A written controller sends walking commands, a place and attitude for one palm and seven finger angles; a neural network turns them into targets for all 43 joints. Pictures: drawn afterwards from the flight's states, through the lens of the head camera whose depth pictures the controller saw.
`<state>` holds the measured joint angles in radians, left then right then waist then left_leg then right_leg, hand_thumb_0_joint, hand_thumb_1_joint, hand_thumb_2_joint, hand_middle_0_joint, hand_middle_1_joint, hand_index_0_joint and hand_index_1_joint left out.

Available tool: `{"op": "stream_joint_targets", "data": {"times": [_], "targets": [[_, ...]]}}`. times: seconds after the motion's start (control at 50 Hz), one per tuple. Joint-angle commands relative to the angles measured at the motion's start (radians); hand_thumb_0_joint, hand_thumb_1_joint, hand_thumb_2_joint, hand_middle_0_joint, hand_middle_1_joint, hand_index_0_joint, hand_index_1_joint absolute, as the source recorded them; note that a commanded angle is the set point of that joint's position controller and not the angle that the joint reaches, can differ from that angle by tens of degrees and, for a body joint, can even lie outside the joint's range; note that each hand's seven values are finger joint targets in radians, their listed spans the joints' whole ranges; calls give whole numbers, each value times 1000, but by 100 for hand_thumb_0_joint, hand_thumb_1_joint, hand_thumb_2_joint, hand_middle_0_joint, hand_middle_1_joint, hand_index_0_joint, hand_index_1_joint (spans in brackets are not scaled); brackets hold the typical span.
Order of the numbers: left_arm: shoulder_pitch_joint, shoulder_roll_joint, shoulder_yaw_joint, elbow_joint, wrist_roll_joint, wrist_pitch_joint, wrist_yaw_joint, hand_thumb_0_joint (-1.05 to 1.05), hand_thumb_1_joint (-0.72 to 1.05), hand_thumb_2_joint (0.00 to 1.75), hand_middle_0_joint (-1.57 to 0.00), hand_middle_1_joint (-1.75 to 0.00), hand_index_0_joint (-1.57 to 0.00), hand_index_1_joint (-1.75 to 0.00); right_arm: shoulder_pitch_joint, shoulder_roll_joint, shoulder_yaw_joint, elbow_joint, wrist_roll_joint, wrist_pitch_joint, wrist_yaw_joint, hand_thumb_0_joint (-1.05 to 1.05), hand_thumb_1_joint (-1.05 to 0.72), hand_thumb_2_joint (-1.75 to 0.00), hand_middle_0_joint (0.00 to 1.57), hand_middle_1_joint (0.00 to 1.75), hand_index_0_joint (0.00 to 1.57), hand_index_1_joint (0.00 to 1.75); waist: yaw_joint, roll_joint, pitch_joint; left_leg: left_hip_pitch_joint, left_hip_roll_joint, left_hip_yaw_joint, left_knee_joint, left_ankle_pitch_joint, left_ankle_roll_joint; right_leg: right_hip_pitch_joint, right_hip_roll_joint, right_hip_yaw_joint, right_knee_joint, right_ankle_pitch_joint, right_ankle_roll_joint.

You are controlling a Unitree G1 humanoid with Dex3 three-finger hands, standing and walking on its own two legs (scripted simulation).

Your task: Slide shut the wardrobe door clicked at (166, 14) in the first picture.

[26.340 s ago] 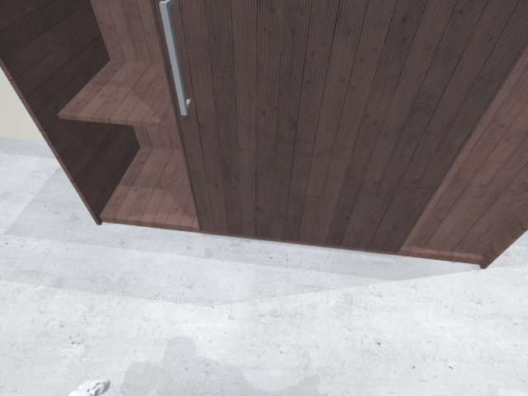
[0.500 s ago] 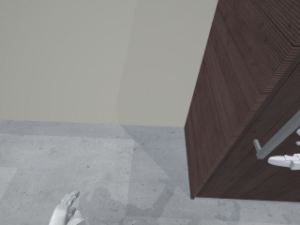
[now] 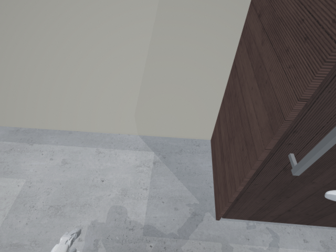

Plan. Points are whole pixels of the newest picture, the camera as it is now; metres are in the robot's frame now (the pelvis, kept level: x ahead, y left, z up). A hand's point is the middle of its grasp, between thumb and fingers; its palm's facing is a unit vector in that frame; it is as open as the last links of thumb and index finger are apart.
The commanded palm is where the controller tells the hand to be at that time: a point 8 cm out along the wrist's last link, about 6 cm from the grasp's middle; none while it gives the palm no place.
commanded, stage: slip the hand off the handle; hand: right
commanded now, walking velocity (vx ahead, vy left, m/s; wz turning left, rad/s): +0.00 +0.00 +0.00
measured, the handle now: (323, 135) +0.36 -0.33 +0.11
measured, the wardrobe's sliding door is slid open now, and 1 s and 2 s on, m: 0.00 0.00 0.00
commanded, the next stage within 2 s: draw the hand back to the body in 0.44 s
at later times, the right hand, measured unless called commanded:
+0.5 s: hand out of the picture +0.20 -0.37 +0.09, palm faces +0.55 +0.77 -0.31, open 14.6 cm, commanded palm +0.15 -0.40 +0.11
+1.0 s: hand out of the picture +0.18 -0.32 +0.14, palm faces +0.12 +0.99 -0.06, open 14.7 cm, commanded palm +0.14 -0.36 +0.14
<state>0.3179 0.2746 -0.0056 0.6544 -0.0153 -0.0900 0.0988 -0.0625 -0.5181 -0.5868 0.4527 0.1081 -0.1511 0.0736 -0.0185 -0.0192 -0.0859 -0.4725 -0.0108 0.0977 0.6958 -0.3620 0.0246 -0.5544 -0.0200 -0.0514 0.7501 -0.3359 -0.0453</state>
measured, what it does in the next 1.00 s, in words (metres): stands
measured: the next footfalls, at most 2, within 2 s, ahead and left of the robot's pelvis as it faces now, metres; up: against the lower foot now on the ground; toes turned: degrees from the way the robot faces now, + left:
none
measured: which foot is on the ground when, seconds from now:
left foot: down 0.00-1.00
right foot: down 0.00-1.00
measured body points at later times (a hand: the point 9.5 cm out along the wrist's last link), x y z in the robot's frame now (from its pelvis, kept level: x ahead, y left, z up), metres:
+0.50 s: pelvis +0.00 +0.00 +0.00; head +0.01 +0.00 +0.45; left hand +0.19 +0.23 -0.08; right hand +0.16 -0.41 +0.11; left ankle -0.01 +0.11 -0.71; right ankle +0.02 -0.09 -0.71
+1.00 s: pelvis -0.01 +0.01 +0.00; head -0.02 +0.01 +0.45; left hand +0.18 +0.26 -0.04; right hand +0.17 -0.37 +0.14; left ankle -0.01 +0.11 -0.71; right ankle +0.02 -0.09 -0.71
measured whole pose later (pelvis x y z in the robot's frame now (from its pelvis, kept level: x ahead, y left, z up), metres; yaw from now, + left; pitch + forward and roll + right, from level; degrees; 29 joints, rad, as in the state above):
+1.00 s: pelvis -0.01 +0.01 +0.00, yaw +0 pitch +2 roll +2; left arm 0.28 0.31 -0.04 0.57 -0.08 -0.31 0.10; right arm 0.25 -0.51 -0.61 0.15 0.50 -0.05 0.60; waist -0.05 -0.05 -0.09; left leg -0.36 -0.03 0.11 0.67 -0.35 0.03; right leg -0.45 -0.03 -0.04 0.74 -0.33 -0.03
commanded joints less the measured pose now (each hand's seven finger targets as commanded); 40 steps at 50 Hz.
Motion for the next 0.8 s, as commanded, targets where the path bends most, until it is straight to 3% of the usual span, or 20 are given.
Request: {"op": "stream_joint_targets", "data": {"times": [0.0,0.1,0.12,0.24,0.3,0.34,0.36,0.44,0.48,0.52,0.54,0.56,0.58,0.62,0.72,0.76,0.78], "targets": [[-80,139,55,-146,5,-68,14,0,90,90,-20,-30,-20,-30,-111,-317,-93,-312,22,-82,-33,0,55,-20,25,115,25,115,-38,-103,-198,16,-21,-42,-85,134,-1,200,14,104,-120,215,3],[-99,132,49,-134,2,-89,31,0,90,90,-20,-30,-20,-30,-53,-288,-85,-349,37,-67,-30,0,55,-20,25,115,25,115,-34,-100,-166,2,-17,-42,-94,94,-1,195,15,115,-135,149,7],[-112,130,46,-136,1,-95,35,0,90,90,-20,-30,-20,-30,-79,-276,-63,-381,36,-67,-26,0,55,-20,25,115,25,115,-27,-125,-158,-11,-16,-41,-92,87,0,206,14,120,-141,134,10],[-116,125,39,-136,5,-118,48,0,90,90,-20,-30,-20,-30,1,-263,-68,-407,49,-39,-17,0,55,-20,25,115,25,115,-38,-83,-139,5,-12,-40,-104,82,2,193,16,125,-144,116,12],[-134,117,35,-144,0,-130,49,0,90,90,-20,-30,-20,-30,22,-229,-41,-440,51,-34,-10,0,55,-20,25,115,25,115,-41,-121,-139,-5,-10,-37,-100,85,2,213,17,129,-150,116,18],[-127,119,36,-141,4,-134,50,0,90,90,-20,-30,-20,-30,46,-253,-69,-460,54,-31,-12,0,55,-20,25,115,25,115,-42,-87,-141,11,-12,-36,-106,92,4,207,15,130,-147,129,18],[-130,115,35,-146,3,-137,49,0,90,90,-20,-30,-20,-30,95,-226,-58,-453,58,-23,-9,0,55,-20,25,115,25,115,-51,-84,-143,15,-9,-36,-107,97,2,206,20,123,-144,139,16],[-133,114,34,-146,4,-144,48,0,90,90,-20,-30,-20,-30,118,-244,-83,-502,66,-23,-8,0,55,-20,25,115,25,115,-54,-103,-132,20,-9,-37,-109,100,4,196,21,121,-140,144,19],[-133,114,34,-135,3,-147,52,0,90,90,-20,-30,-20,-30,82,-245,-86,-479,70,-23,-6,0,55,-20,25,115,25,115,-37,-73,-114,1,-8,-37,-110,97,-1,190,23,118,-130,140,17],[-134,113,34,-132,4,-153,54,0,90,90,-20,-30,-20,-30,78,-246,-84,-489,68,-34,1,0,55,-20,25,115,25,115,-44,-120,-124,2,-6,-40,-105,98,2,196,27,116,-126,147,17],[-132,116,34,-129,6,-155,56,0,90,90,-20,-30,-20,-30,60,-248,-76,-500,71,-36,5,0,55,-20,25,115,25,115,-35,-106,-130,8,-5,-46,-108,111,2,194,27,111,-114,159,14],[-130,129,30,-125,-16,-170,62,0,90,90,-20,-30,-20,-30,81,-160,-15,-483,186,-52,121,0,55,-20,25,115,25,115,-1,-88,-175,52,-8,-53,-117,145,1,228,21,108,-106,180,21],[-133,133,30,-126,-22,-181,69,0,90,90,-20,-30,-20,-30,63,-225,-54,-517,210,-65,182,0,55,-20,25,115,25,115,-26,-91,-211,77,-12,-54,-111,176,2,239,22,112,-97,205,15],[-136,137,24,-134,-27,-200,77,0,90,90,-20,-30,-20,-30,96,-278,-96,-519,263,-63,279,0,55,-20,25,115,25,115,-38,-96,-214,114,-11,-58,-109,240,5,244,23,114,-100,255,13],[-150,147,12,-166,-44,-242,64,0,90,90,-20,-30,-20,-30,140,-324,-140,-442,367,-42,507,0,55,-20,25,115,25,115,-34,-91,-126,137,-7,-82,-125,292,-1,213,18,112,-102,260,10],[-153,153,8,-190,-50,-252,53,0,90,90,-20,-30,-20,-30,149,-339,-167,-401,419,-30,591,0,55,-20,25,115,25,115,-33,-57,-120,154,10,-133,-139,312,-28,192,17,115,-84,250,6],[-146,152,10,-198,-50,-255,46,0,90,90,-20,-30,-20,-30,156,-362,-200,-383,426,-19,601,0,55,-20,25,115,25,115,-46,-52,-122,160,13,-135,-137,313,-32,178,17,115,-84,249,6]]}}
